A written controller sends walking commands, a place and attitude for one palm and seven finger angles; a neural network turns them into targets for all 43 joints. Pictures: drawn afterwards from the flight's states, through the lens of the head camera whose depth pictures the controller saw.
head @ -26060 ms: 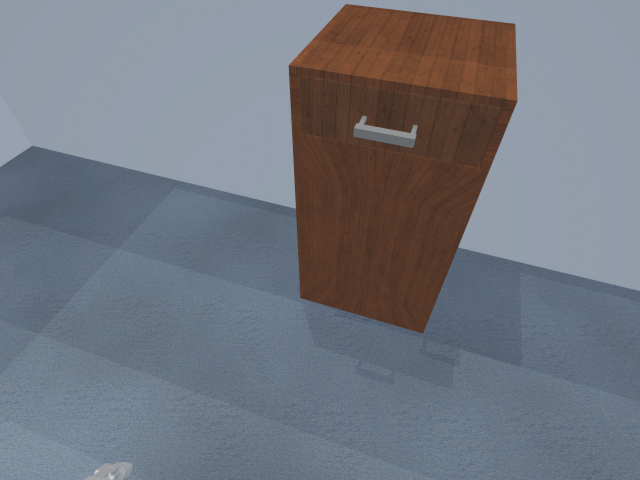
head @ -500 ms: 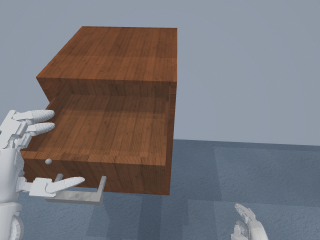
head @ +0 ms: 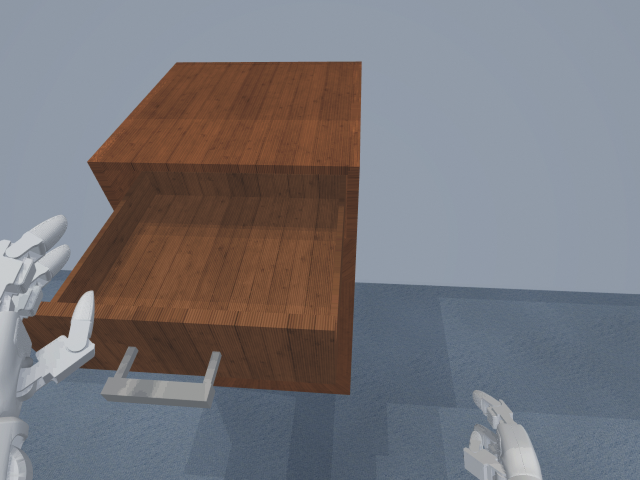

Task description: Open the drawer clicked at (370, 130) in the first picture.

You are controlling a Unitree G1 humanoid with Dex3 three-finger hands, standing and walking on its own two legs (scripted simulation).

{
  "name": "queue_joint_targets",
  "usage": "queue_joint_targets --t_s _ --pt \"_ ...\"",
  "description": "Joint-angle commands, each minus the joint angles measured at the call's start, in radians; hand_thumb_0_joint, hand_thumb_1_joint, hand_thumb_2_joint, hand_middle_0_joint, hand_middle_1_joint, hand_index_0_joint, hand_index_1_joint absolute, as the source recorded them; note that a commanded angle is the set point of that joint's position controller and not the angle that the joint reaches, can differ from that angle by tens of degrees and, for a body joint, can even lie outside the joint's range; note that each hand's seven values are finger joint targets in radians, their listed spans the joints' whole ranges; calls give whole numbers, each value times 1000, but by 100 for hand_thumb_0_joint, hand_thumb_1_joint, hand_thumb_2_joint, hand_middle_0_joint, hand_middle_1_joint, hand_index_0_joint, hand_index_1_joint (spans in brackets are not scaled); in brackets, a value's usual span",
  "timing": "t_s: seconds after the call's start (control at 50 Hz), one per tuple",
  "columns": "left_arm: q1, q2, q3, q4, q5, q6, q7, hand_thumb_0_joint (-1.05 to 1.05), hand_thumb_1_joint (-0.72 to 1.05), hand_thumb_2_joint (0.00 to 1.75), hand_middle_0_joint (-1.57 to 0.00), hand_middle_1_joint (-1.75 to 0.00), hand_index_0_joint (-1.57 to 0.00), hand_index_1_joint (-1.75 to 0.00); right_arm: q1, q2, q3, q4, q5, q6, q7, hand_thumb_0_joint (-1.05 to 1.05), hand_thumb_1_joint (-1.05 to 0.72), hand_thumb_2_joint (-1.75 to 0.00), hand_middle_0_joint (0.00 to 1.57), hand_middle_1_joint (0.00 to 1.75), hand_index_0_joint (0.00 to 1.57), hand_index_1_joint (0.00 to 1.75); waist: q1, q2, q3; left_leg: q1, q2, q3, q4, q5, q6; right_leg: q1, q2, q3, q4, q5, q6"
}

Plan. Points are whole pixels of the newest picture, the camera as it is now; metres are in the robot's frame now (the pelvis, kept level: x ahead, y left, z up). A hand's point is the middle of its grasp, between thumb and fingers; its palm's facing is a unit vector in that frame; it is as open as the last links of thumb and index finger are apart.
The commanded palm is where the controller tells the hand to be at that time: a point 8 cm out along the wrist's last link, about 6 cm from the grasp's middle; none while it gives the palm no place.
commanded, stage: draw the hand back to the body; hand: left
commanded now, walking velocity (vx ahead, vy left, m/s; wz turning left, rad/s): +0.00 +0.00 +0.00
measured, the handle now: (165, 375) +0.23 +0.23 +0.02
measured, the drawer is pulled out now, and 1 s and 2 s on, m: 0.30 0.30 0.30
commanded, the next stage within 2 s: step back with the hand held close in 0.16 s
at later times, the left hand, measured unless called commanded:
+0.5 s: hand (89, 339) +0.18 +0.23 +0.18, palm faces +0.32 -0.81 -0.49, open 7.4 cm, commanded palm +0.11 +0.28 +0.20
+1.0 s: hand (13, 413) +0.12 +0.25 +0.19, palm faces +0.38 -0.79 -0.48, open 7.4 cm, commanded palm +0.05 +0.30 +0.20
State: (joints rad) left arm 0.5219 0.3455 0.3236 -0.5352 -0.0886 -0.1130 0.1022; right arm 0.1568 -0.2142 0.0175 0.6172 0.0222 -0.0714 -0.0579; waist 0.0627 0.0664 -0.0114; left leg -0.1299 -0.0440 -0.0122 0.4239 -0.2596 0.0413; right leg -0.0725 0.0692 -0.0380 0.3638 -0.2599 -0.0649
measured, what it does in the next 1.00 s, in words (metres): shifts its weight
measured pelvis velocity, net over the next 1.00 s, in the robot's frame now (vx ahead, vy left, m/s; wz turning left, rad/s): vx -0.08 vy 0.02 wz -0.01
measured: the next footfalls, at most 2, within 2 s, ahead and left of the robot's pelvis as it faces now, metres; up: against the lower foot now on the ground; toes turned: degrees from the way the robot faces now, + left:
left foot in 1.16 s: -0.04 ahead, +0.13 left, +0.00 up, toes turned +0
right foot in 1.42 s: -0.16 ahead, -0.11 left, +0.00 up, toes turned -4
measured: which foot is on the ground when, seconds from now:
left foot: down 0.00-1.00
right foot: down 0.00-1.00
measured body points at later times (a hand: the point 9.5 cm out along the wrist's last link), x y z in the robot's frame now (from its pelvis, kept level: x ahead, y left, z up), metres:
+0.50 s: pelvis -0.02 +0.00 +0.00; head +0.01 -0.01 +0.45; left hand +0.16 +0.27 +0.21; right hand +0.16 -0.24 -0.09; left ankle -0.02 +0.09 -0.74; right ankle -0.04 -0.08 -0.74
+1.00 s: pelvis -0.08 +0.02 -0.02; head -0.06 +0.02 +0.43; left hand +0.09 +0.29 +0.21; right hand +0.11 -0.20 -0.09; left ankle -0.02 +0.09 -0.74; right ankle -0.04 -0.08 -0.74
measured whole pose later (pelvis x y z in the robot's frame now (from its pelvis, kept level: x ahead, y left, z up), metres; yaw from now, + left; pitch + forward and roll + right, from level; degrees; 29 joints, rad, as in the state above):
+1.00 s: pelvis -0.08 +0.02 -0.02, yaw -1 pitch +1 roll -1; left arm 0.58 0.41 0.43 -0.69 -0.04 -0.19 0.12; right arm 0.19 -0.20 0.03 0.54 0.01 -0.08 -0.04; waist 0.01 0.01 0.01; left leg -0.41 -0.05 0.02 0.61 -0.24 0.06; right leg -0.37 0.04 -0.05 0.57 -0.23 -0.04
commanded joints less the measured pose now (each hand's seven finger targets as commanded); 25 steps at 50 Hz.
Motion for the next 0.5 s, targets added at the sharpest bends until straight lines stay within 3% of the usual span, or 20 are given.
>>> queue_joint_targets --t_s 0.0,0.02,0.1,0.12,0.18,0.24,0.26,0.28,0.3,0.32,0.34,0.38,0.42,0.48 --pt "-78 170 99 -219 -4 -61 17 0 90 90 -20 -30 -20 -30 -122 -99 -34 -169 1 -56 -4 0 -90 -90 20 30 20 30 -13 -22 -69 70 79 -33 -33 275 -20 -48 -91 30 -49 258 34" --pt "-92 179 107 -227 -3 -62 19 0 90 90 -20 -30 -20 -30 -127 -100 -35 -165 1 -59 -6 0 -90 -90 20 30 20 30 -13 18 -68 75 78 -29 -32 265 -22 -55 -91 33 -56 243 32" --pt "-72 178 111 -206 -7 -62 19 0 90 90 -20 -30 -20 -30 -127 -93 -32 -168 0 -58 -4 0 -90 -90 20 30 20 30 -9 -23 -52 59 77 -33 -39 237 -19 -56 -91 34 -60 221 33" --pt "-88 187 118 -219 -6 -65 20 0 90 90 -20 -30 -20 -30 -128 -98 -33 -163 0 -61 -5 0 -90 -90 20 30 20 30 -10 8 -53 60 76 -31 -35 234 -21 -57 -90 40 -68 215 29" --pt "-57 174 117 -175 -8 -64 20 0 90 90 -20 -30 -20 -30 -126 -93 -34 -157 -1 -59 -5 0 -90 -90 20 30 20 30 -9 -14 -41 55 73 -29 -38 219 -18 -61 -89 35 -74 202 33" --pt "-71 173 111 -190 -5 -70 20 0 90 90 -20 -30 -20 -30 -128 -96 -36 -155 -1 -64 -4 0 -90 -90 20 30 20 30 -12 18 -36 59 72 -28 -38 212 -20 -68 -88 35 -80 189 32" --pt "-193 322 262 -289 -2 -108 26 0 90 90 -20 -30 -20 -30 -80 -113 -37 -202 16 -55 1 0 -90 -90 20 30 20 30 -42 -4 46 -21 85 -75 -2 131 6 -177 -146 161 -129 193 31" --pt "-112 241 206 -193 4 -119 16 0 90 90 -20 -30 -20 -30 -73 -105 -39 -171 4 -48 3 0 -90 -90 20 30 20 30 -52 -68 40 -21 76 -83 36 109 10 -191 -169 165 -145 185 27" --pt "-77 218 177 -186 12 -116 12 0 90 90 -20 -30 -20 -30 -90 -105 -46 -179 10 -47 5 0 -90 -90 20 30 20 30 -53 -104 26 -5 74 -84 59 111 9 -202 -188 185 -145 211 22" --pt "-86 226 180 -226 14 -125 11 0 90 90 -20 -30 -20 -30 -88 -112 -48 -188 8 -51 5 0 -90 -90 20 30 20 30 -55 -79 8 -1 67 -77 75 121 4 -213 -203 192 -137 239 10" --pt "-43 203 161 -196 18 -133 8 0 90 90 -20 -30 -20 -30 -84 -114 -48 -181 3 -46 7 0 -90 -90 20 30 20 30 -59 -107 -22 -9 65 -75 83 139 7 -197 -203 167 -123 246 16" --pt "34 186 160 -181 20 -131 9 0 90 90 -20 -30 -20 -30 -79 -120 -58 -186 6 -38 10 0 -90 -90 20 30 20 30 -60 -70 -83 -11 78 -65 79 204 7 -149 -205 154 -74 338 24" --pt "49 213 181 -232 21 -136 12 0 90 90 -20 -30 -20 -30 -85 -129 -68 -199 10 -34 9 0 -90 -90 20 30 20 30 -58 -30 -140 -8 93 -63 72 285 3 -121 -203 143 -25 409 28" --pt "99 229 206 -283 20 -140 18 0 90 90 -20 -30 -20 -30 -79 -128 -77 -214 12 -15 8 0 -90 -90 20 30 20 30 -61 -59 -187 -30 116 -76 67 385 4 -86 -182 113 29 442 37"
